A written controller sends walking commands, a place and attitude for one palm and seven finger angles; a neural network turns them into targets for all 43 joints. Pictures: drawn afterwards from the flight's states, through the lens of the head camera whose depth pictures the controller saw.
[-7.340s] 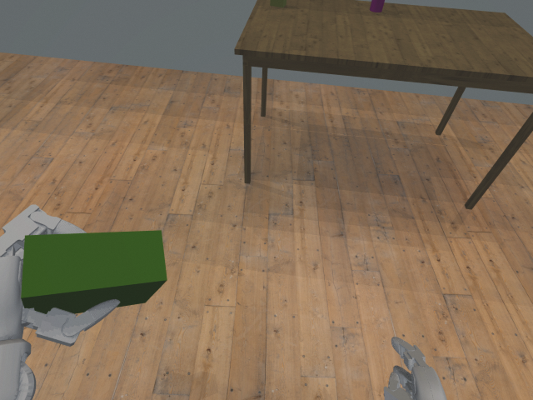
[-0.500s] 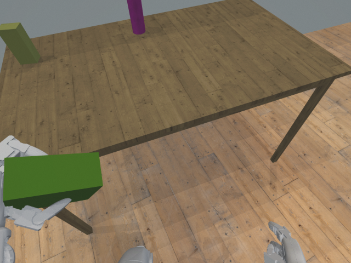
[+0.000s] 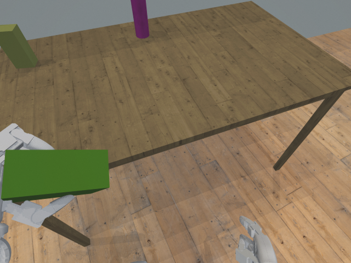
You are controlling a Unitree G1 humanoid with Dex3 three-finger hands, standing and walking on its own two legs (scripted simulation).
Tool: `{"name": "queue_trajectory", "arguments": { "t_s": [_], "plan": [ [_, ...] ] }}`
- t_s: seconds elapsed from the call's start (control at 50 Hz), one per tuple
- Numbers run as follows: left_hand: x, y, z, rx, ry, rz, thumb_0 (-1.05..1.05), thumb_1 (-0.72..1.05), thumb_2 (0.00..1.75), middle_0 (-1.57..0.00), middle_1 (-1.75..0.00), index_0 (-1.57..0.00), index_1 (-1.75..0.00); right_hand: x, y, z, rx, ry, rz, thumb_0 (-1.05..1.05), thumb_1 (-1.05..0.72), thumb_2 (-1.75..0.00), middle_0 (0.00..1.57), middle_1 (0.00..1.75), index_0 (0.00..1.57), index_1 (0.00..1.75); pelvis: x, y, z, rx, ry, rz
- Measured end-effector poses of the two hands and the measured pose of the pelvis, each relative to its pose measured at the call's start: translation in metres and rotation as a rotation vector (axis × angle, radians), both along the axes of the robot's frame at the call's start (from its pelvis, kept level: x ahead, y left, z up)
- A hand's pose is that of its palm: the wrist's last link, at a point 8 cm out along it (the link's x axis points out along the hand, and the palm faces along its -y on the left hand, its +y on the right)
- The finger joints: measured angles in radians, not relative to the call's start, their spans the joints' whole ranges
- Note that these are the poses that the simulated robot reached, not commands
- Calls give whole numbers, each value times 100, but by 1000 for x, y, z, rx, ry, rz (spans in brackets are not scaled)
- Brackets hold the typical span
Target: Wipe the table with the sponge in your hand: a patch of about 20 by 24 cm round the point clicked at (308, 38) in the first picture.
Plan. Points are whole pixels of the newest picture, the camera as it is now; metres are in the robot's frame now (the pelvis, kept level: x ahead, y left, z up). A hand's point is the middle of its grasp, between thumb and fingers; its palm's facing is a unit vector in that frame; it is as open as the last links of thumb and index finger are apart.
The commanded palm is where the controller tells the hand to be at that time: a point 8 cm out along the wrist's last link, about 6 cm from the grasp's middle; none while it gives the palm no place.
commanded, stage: take the last steps up to it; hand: left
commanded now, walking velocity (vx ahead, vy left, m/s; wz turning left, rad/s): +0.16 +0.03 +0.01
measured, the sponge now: (72, 175) +0.23 +0.19 +0.15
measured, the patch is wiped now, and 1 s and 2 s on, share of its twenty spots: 0.00 0.00 0.00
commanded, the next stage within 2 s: come to a stop and stand still in 0.08 s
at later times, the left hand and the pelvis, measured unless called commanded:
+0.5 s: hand (30, 165) +0.23 +0.25 +0.18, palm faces +0.38 -0.81 -0.44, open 10.3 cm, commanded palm +0.18 +0.29 +0.18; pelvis +0.02 +0.01 +0.00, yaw +0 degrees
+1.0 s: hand (25, 209) +0.17 +0.23 +0.17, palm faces +0.40 -0.83 -0.39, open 10.3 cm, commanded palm +0.11 +0.27 +0.18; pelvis -0.04 -0.01 +0.00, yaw +1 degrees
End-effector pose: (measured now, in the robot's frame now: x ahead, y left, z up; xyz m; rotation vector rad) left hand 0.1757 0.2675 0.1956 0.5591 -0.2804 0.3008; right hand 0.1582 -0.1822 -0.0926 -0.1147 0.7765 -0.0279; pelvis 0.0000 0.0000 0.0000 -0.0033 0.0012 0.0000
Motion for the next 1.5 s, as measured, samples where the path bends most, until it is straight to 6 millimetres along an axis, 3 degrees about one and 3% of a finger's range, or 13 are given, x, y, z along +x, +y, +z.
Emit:
{"name": "queue_trajectory", "arguments": {
  "t_s": [0.12,0.24,0.34,0.44,0.56,0.64,0.7,0.78,0.86,0.98,1.08,1.28,1.5],
  "plan": [
    [4,-10,1,22,12,66,-1,-51,101,-69,-138,-71,-137,2,-35,-17,-20,52,-15,1,-90,-90,21,30,21,30,8,-17,-4,12,-14,12],
    [16,-9,-11,-43,59,94,-1,-51,101,-69,-138,-72,-137,5,-77,1,-120,75,-60,2,-90,-90,20,30,20,30,18,-20,8,44,-5,16],
    [21,-9,-15,-57,62,44,-1,-51,101,-69,-138,-72,-137,15,-92,19,-202,38,-79,2,-90,-90,20,30,20,30,20,-13,8,37,-6,23],
    [18,7,-8,-30,-16,-11,-1,-51,101,-69,-138,-72,-137,28,-78,28,-246,-19,-93,2,-90,-90,20,30,20,30,22,5,-2,-2,-23,22],
    [11,32,-4,-16,-54,36,-1,-51,101,-69,-138,-72,-137,31,-30,32,-159,-61,-36,1,-90,-90,20,30,20,30,13,11,2,-7,-23,13],
    [0,28,-3,-49,-43,53,-1,-51,101,-69,-138,-72,-137,23,-4,27,-76,-78,18,1,-90,-90,20,30,20,30,2,11,4,-18,-20,9],
    [-11,16,-4,-57,-25,42,-1,-51,101,-69,-138,-72,-137,13,4,21,-31,-81,40,1,-90,-90,20,30,20,30,-7,5,3,-10,-19,8],
    [-26,1,-7,-43,6,42,-1,-51,101,-69,-138,-72,-137,-5,-3,9,-4,-63,45,1,-90,-90,21,30,21,30,-22,-5,0,-18,-37,19],
    [-40,-6,-7,-56,30,53,-1,-51,101,-69,-138,-72,-137,-29,-26,2,-27,-14,12,1,-90,-90,21,30,21,30,-31,-11,1,-8,-41,11],
    [-48,-1,-14,-88,0,57,-1,-51,101,-69,-138,-72,-137,-59,-66,2,-143,37,-63,2,-90,-90,21,30,20,30,-38,-11,-2,-11,-40,27],
    [-52,7,-22,-105,6,61,-1,-51,101,-69,-138,-72,-137,-74,-81,16,-198,26,-98,2,-90,-90,20,30,20,30,-49,-10,1,-7,-44,9],
    [-71,-2,-18,-81,-5,18,-1,-51,101,-69,-138,-72,-137,-78,-62,18,-163,-29,-62,2,-90,-90,20,30,20,30,-65,-8,0,-18,-40,6],
    [-68,18,-21,-99,6,78,-1,-51,101,-69,-138,-72,-137,-72,-30,11,-106,-23,-25,2,-90,-90,20,30,20,30,-64,1,2,-17,-37,0]
  ]
}}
